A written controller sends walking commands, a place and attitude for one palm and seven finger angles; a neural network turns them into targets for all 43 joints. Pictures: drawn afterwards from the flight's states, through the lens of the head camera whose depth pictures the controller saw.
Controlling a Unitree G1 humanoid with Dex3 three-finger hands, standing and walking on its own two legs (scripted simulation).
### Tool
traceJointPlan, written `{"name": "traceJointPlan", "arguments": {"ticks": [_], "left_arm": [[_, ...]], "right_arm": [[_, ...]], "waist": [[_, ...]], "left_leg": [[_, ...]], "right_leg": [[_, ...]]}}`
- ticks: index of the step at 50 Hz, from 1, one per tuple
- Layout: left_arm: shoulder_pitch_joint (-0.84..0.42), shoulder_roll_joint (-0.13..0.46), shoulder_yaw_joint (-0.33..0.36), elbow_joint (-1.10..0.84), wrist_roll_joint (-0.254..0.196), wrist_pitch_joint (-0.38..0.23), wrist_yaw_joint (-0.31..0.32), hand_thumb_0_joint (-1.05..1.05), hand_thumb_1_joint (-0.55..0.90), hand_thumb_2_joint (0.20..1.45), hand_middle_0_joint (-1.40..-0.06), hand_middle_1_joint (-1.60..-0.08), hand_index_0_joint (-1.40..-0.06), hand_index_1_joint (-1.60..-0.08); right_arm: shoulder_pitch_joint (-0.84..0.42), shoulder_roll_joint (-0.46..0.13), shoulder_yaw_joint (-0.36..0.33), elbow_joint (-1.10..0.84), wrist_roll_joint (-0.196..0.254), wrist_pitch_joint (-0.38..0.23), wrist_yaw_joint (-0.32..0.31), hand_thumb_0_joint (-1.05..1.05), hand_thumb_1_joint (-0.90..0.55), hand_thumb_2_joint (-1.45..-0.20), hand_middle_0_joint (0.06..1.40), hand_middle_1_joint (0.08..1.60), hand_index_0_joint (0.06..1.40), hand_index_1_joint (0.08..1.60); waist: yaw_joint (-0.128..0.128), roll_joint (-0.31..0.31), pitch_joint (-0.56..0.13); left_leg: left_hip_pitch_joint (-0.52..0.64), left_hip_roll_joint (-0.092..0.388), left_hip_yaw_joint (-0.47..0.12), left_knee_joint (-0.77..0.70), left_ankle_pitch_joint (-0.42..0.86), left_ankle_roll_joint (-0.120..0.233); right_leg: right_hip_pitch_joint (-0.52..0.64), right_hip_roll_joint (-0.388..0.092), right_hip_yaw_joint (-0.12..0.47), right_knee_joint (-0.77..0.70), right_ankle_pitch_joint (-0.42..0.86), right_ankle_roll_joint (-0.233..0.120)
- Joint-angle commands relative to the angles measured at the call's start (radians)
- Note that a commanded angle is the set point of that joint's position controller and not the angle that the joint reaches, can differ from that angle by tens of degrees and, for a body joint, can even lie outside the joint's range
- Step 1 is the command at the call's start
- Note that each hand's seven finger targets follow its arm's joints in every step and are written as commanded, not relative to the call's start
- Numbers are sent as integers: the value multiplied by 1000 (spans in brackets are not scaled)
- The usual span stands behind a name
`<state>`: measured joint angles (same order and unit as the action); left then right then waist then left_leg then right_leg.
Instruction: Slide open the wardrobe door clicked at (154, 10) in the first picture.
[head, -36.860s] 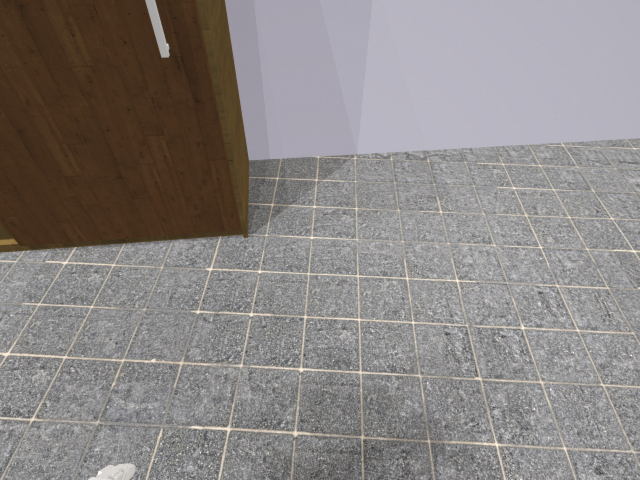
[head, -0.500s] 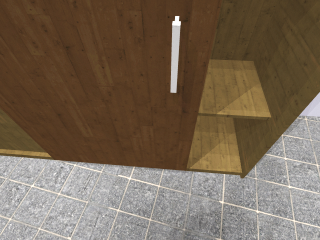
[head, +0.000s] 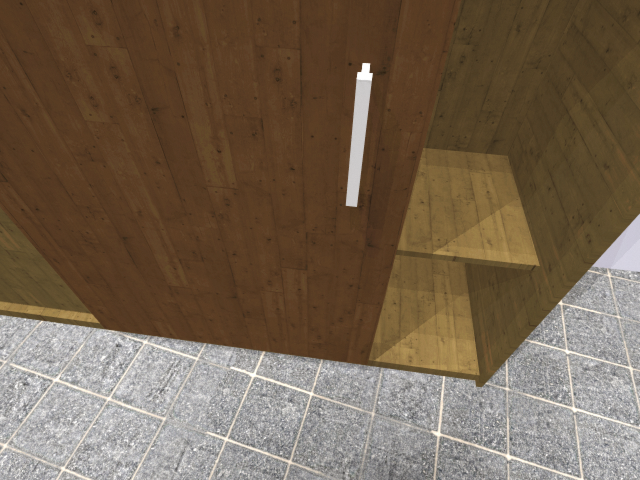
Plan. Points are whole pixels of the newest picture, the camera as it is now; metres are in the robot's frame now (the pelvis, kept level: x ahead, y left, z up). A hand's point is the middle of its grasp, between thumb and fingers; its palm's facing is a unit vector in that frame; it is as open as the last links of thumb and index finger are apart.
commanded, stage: let the arm hang, fingers relaxed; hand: right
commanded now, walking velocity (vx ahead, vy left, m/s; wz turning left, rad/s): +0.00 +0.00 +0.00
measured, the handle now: (358, 141) +0.56 -0.01 +0.13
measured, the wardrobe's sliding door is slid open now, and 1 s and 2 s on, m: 0.35 0.35 0.35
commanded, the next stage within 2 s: look to check the result in 0.16 s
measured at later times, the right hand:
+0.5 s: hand out of the picture +0.00 -0.16 -0.18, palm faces +0.03 +0.98 -0.18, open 7.4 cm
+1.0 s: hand out of the picture +0.02 -0.16 -0.17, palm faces +0.03 +0.98 -0.20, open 7.4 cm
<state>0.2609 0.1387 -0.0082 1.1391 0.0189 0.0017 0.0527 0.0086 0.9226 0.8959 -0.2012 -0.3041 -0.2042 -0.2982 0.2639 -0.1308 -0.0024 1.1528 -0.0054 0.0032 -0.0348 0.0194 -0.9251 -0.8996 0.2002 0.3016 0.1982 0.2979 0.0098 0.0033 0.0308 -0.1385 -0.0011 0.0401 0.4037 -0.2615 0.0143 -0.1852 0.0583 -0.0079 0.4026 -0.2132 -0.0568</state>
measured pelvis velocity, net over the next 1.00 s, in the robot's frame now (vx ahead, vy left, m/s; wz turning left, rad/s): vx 0.02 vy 0.01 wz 0.00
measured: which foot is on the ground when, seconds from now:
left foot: down 0.00-1.00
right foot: down 0.00-1.00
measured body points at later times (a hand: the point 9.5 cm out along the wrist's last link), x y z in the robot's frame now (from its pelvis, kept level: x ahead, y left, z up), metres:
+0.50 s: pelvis +0.01 +0.00 +0.00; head +0.04 +0.01 +0.45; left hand +0.00 +0.22 -0.16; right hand +0.00 -0.21 -0.16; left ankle -0.03 +0.11 -0.74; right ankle +0.00 -0.08 -0.74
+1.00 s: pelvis +0.02 +0.01 +0.00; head +0.04 +0.02 +0.45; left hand +0.02 +0.24 -0.16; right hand +0.02 -0.21 -0.16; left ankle -0.03 +0.11 -0.74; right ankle +0.00 -0.08 -0.74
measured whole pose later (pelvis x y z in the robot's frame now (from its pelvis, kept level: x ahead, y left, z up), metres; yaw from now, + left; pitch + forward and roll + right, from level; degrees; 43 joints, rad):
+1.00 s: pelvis +0.02 +0.01 +0.00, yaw +0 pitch +0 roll +0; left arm 0.23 0.15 -0.01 1.15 0.02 0.00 0.05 0.00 0.91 0.90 -0.20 -0.30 -0.20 -0.30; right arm 0.25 -0.14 -0.01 1.15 0.00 -0.01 -0.03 0.01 -0.91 -0.90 0.20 0.30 0.20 0.30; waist 0.01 -0.01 0.05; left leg -0.09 -0.01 0.04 0.38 -0.28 0.03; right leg -0.14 0.05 -0.01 0.37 -0.22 -0.04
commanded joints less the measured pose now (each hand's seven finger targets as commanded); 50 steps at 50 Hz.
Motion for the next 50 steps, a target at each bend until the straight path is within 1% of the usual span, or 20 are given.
{"name": "traceJointPlan", "arguments": {"ticks": [1, 2, 3, 10, 12, 15, 16, 17, 18, 20, 22, 26, 27, 30, 32, 36, 42, 44, 47, 50], "left_arm": [[61, 86, 10, -21, -1, -18, 0, 0, 900, 900, -200, -300, -200, -300], [59, 89, 11, -25, -3, -17, 0, 0, 900, 900, -200, -300, -200, -300], [60, 89, 12, -21, -2, -18, 0, 0, 900, 900, -200, -300, -200, -300], [60, 93, 11, -16, -2, -18, 0, 0, 900, 900, -200, -300, -200, -300], [56, 98, 13, -18, -4, -16, -1, 0, 900, 900, -200, -300, -200, -300], [54, 97, 12, -14, -2, -17, 0, 0, 900, 900, -200, -300, -200, -300], [54, 97, 11, -12, -1, -17, 0, 0, 900, 900, -200, -300, -200, -300], [53, 97, 12, -16, -3, -17, 0, 0, 900, 900, -200, -300, -200, -300], [57, 97, 12, -14, -3, -18, 1, 0, 900, 900, -200, -300, -200, -300], [56, 98, 11, -12, -2, -20, 2, 0, 900, 900, -200, -300, -200, -300], [54, 98, 12, -12, -5, -19, 2, 0, 900, 900, -200, -300, -200, -300], [54, 96, 12, -10, -3, -19, 3, 0, 900, 900, -200, -300, -200, -300], [54, 97, 14, -13, -5, -19, 3, 0, 900, 900, -200, -300, -200, -300], [56, 97, 12, -8, -4, -20, 4, 0, 900, 900, -200, -300, -200, -300], [49, 98, 13, -9, -5, -18, 3, 0, 900, 900, -200, -300, -200, -300], [50, 100, 13, -7, -2, -20, 4, 0, 900, 900, -200, -300, -200, -300], [43, 108, 16, -10, -5, -19, 4, 0, 900, 900, -200, -300, -200, -300], [43, 111, 15, -8, -3, -20, 4, 0, 900, 900, -200, -300, -200, -300], [35, 113, 17, -11, -5, -19, 4, 0, 900, 900, -200, -300, -200, -300], [32, 119, 18, -9, -2, -19, 4, 0, 900, 900, -200, -300, -200, -300]], "right_arm": [[84, -96, -15, -13, 3, -14, -2, 0, -900, -900, 200, 300, 200, 300], [87, -101, -15, -16, 3, -15, -3, 0, -900, -900, 200, 300, 200, 300], [81, -100, -16, -17, 3, -15, -2, 0, -900, -900, 200, 300, 200, 300], [70, -102, -17, -19, 4, -14, -3, 0, -900, -900, 200, 300, 200, 300], [74, -109, -16, -20, 3, -15, -4, 0, -900, -900, 200, 300, 200, 300], [69, -101, -15, -19, 4, -14, -3, 0, -900, -900, 200, 300, 200, 300], [65, -101, -16, -19, 5, -13, -3, 0, -900, -900, 200, 300, 200, 300], [75, -107, -17, -19, 3, -14, -4, 0, -900, -900, 200, 300, 200, 300], [68, -105, -18, -18, 3, -15, -4, 0, -900, -900, 200, 300, 200, 300], [69, -101, -18, -15, 4, -14, -4, 0, -900, -900, 200, 300, 200, 300], [71, -106, -19, -17, 3, -15, -6, 0, -900, -900, 200, 300, 200, 300], [72, -100, -19, -15, 4, -15, -5, 0, -900, -900, 200, 300, 200, 300], [77, -106, -20, -16, 3, -17, -6, 0, -900, -900, 200, 300, 200, 300], [67, -103, -20, -17, 4, -17, -6, 0, -900, -900, 200, 300, 200, 300], [73, -106, -20, -14, 3, -17, -6, 0, -900, -900, 200, 300, 200, 300], [65, -105, -22, -15, 4, -17, -6, 0, -900, -900, 200, 300, 200, 300], [63, -120, -22, -20, 2, -21, -6, 0, -900, -900, 200, 300, 200, 300], [55, -119, -24, -21, 4, -21, -6, 0, -900, -900, 200, 300, 200, 300], [56, -127, -25, -23, 3, -22, -7, 0, -900, -900, 200, 300, 200, 300], [44, -128, -26, -25, 4, -22, -6, 0, -900, -900, 200, 300, 200, 300]], "waist": [[-9, -19, 31], [-12, -5, 33], [-8, -16, 26], [-6, -5, 32], [-8, 12, 30], [-4, -7, 26], [-4, -22, 39], [-8, -8, 29], [-3, -4, 14], [-5, -12, 13], [-7, 8, 16], [-5, -11, 26], [-6, 6, 13], [-3, -10, 12], [-6, 7, 26], [-4, -15, 19], [-5, 10, 10], [-2, -4, 2], [-5, 11, 15], [-2, -11, 13]], "left_leg": [[-30, 98, -87, -72, 110, 32], [-33, 96, -88, -74, 122, 32], [-29, 101, -86, -73, 125, 30], [-26, 99, -88, -73, 126, 28], [-27, 99, -85, -78, 119, 27], [-29, 99, -90, -77, 115, 29], [-34, 98, -89, -75, 111, 29], [-30, 98, -88, -77, 124, 29], [-18, 99, -88, -72, 137, 28], [-19, 100, -85, -68, 141, 27], [-18, 100, -86, -73, 148, 27], [-20, 102, -90, -76, 147, 28], [-15, 101, -88, -76, 168, 28], [-7, 104, -90, -72, 179, 30], [-18, 103, -89, -82, 168, 29], [-8, 104, -92, -77, 180, 31], [-2, 107, -95, -81, 224, 31], [8, 109, -97, -79, 234, 32], [2, 109, -98, -86, 249, 34], [5, 109, -102, -84, 241, 35]], "right_leg": [[5, -140, 131, -78, 175, -9], [11, -141, 129, -69, 194, -9], [17, -141, 126, -70, 197, -8], [25, -142, 131, -76, 208, -8], [30, -144, 129, -71, 205, -8], [36, -141, 130, -76, 194, -6], [30, -143, 131, -81, 193, -7], [40, -145, 131, -72, 215, -9], [45, -145, 130, -71, 231, -8], [53, -146, 129, -72, 243, -8], [54, -147, 131, -66, 252, -9], [55, -144, 127, -70, 242, -7], [65, -145, 124, -60, 261, -7], [65, -146, 123, -65, 270, -6], [64, -147, 120, -65, 254, -5], [67, -146, 121, -67, 268, -3], [79, -149, 113, -58, 283, -1], [80, -149, 111, -60, 286, 1], [82, -149, 111, -60, 283, 2], [81, -149, 110, -65, 274, 4]]}}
